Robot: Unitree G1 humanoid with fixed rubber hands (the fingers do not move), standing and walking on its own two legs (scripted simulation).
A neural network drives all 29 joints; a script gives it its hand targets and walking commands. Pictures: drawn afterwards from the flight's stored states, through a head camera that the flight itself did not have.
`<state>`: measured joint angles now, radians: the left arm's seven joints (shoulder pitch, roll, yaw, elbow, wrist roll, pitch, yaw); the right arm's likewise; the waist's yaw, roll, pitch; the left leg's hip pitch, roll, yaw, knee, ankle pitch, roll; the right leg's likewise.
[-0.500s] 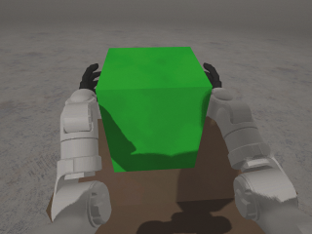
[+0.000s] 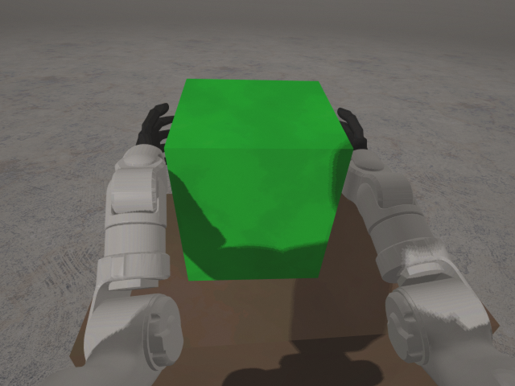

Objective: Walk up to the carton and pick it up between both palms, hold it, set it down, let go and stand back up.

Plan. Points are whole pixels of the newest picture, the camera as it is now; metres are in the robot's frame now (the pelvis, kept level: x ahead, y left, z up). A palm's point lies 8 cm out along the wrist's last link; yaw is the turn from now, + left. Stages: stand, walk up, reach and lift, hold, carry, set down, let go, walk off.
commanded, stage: hold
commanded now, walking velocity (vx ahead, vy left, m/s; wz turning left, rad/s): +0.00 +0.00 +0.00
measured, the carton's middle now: (253, 180) +0.38 +0.01 +0.20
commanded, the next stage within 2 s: set down in 0.56 s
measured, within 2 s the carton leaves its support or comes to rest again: neither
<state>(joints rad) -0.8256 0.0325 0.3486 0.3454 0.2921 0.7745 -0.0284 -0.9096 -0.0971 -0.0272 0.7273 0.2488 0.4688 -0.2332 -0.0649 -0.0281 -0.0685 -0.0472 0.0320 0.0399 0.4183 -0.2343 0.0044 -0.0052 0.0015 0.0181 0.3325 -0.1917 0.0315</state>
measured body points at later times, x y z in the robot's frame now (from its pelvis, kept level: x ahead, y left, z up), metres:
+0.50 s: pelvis -0.02 +0.00 +0.00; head -0.11 +0.02 +0.44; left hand +0.35 +0.17 +0.26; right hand +0.35 -0.14 +0.26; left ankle +0.01 +0.11 -0.74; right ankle +0.00 -0.14 -0.74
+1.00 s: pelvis +0.00 +0.00 +0.00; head -0.06 +0.04 +0.44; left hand +0.40 +0.17 +0.24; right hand +0.39 -0.14 +0.22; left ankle +0.01 +0.11 -0.74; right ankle +0.00 -0.14 -0.74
